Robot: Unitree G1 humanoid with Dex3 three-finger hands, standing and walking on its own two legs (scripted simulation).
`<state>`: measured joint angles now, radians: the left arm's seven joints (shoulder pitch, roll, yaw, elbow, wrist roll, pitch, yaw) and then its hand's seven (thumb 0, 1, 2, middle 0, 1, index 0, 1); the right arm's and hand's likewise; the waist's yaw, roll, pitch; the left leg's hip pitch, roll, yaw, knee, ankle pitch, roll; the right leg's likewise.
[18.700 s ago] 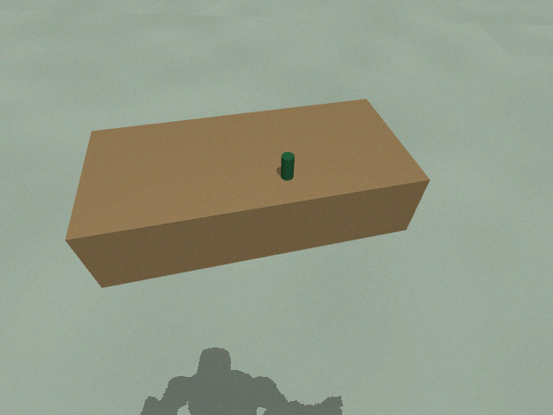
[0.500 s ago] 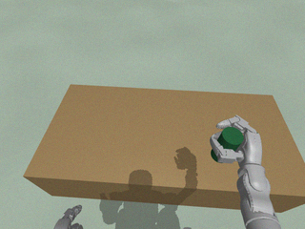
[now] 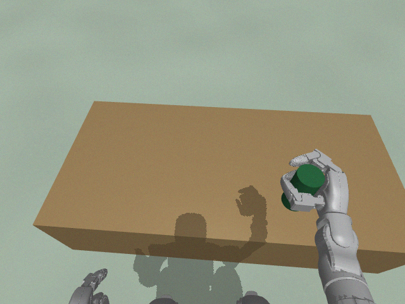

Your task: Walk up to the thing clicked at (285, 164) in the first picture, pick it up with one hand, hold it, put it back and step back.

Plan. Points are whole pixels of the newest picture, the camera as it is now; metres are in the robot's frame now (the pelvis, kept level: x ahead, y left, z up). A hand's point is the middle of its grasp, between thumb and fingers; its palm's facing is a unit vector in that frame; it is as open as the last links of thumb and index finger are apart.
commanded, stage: crouch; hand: right
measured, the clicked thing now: (301, 189) +0.35 -0.18 +0.02
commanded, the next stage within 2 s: lower in 1.06 s
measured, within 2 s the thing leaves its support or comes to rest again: neither
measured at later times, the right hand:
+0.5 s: hand (279, 184) +0.43 -0.18 -0.12, palm faces +0.10 +0.99 +0.01, open 7.0 cm
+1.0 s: hand (273, 186) +0.47 -0.19 -0.19, palm faces +0.11 +0.99 +0.01, open 7.0 cm
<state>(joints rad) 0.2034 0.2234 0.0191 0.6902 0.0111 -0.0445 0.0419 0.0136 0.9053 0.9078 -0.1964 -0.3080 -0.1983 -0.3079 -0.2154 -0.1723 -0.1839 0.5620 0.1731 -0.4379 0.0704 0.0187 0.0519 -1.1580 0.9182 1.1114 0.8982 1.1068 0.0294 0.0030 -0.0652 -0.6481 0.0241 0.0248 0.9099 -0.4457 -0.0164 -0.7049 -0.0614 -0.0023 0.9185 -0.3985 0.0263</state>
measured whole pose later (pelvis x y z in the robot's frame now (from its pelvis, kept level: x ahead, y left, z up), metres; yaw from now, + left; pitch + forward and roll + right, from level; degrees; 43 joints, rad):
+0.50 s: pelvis -0.03 +0.00 -0.13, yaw +2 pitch +30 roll +3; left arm 0.21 0.23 0.00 0.68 0.06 -0.01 -0.03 0.01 0.91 0.91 -0.20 -0.31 -0.20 -0.31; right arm -0.66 -0.32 -0.37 0.94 0.12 -0.58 0.13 0.02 0.05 -1.16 0.92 1.10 0.90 1.10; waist 0.10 -0.01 -0.17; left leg -1.41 0.01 0.03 1.52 -0.62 -0.02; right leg -1.48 -0.08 0.04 1.53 -0.57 0.02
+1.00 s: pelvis -0.05 +0.00 -0.20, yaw +3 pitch +35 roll +4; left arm 0.20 0.26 0.01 0.68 0.07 0.00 -0.04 0.01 0.91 0.90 -0.20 -0.30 -0.20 -0.30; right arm -0.83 -0.42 -0.43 1.03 0.07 -0.53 0.12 0.02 0.05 -1.15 0.92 1.11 0.90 1.10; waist 0.14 -0.01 -0.19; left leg -1.70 0.00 0.04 1.76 -0.66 -0.02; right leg -1.78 -0.08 0.08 1.78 -0.61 0.03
